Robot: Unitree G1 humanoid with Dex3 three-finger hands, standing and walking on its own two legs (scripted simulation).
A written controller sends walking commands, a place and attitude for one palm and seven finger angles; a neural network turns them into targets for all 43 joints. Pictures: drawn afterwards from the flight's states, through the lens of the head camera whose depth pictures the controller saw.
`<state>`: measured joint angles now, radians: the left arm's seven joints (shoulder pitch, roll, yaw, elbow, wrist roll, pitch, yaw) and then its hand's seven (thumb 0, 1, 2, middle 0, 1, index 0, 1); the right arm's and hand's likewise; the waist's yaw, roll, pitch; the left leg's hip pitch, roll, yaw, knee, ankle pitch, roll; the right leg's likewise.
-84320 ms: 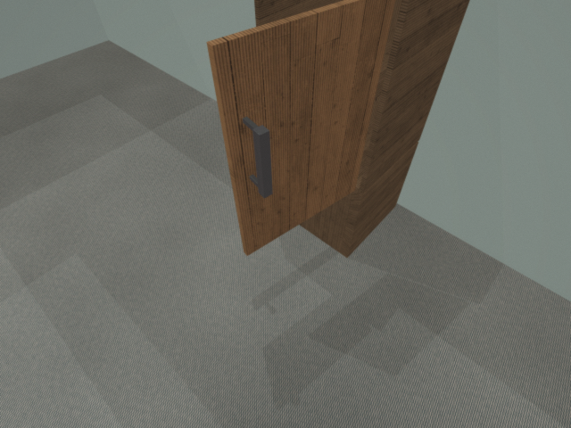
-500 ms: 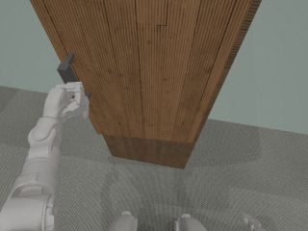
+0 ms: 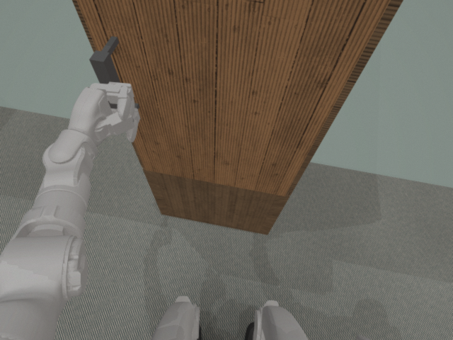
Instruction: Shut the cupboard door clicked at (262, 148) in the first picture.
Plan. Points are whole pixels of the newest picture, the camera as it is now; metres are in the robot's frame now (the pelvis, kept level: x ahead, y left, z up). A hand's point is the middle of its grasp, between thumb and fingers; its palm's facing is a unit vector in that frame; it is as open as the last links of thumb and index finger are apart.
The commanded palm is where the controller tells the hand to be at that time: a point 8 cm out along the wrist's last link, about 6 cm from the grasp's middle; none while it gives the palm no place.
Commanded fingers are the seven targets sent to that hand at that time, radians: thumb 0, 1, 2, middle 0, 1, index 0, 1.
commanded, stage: pull the fist back off the door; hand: left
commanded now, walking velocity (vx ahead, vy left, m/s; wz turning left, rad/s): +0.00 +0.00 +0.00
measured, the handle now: (120, 88) +0.54 +0.20 +0.09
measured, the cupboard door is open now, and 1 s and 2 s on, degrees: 0 0 0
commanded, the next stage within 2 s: draw the hand back to the body in 0.94 s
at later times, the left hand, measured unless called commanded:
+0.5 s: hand (157, 116) +0.47 +0.13 +0.09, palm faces -0.04 -1.00 -0.02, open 3.1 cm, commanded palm +0.43 +0.18 +0.10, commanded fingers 0.00 0.90 0.90 -1.30 -1.50 -1.30 -1.50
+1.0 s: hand (141, 156) +0.39 +0.14 +0.09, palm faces -0.02 -1.00 -0.02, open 3.1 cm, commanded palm +0.37 +0.19 +0.10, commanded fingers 0.00 0.90 0.90 -1.30 -1.50 -1.30 -1.50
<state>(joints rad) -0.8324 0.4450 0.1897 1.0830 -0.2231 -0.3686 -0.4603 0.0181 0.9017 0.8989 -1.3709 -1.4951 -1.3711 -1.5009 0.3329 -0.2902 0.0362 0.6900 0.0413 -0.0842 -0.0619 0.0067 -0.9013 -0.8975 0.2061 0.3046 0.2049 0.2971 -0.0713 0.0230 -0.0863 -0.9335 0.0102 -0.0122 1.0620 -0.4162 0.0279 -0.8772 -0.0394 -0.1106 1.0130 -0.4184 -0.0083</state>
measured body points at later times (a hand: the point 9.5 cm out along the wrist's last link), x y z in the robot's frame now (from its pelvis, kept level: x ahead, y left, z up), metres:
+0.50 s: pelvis -0.01 -0.01 +0.00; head +0.08 -0.01 +0.44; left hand +0.46 +0.18 +0.10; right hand +0.04 -0.27 -0.11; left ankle +0.05 +0.10 -0.66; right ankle +0.04 -0.12 -0.66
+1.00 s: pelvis +0.04 -0.02 +0.03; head +0.09 -0.03 +0.47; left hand +0.38 +0.20 +0.09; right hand +0.19 -0.27 -0.07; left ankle +0.05 +0.10 -0.66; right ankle +0.04 -0.12 -0.66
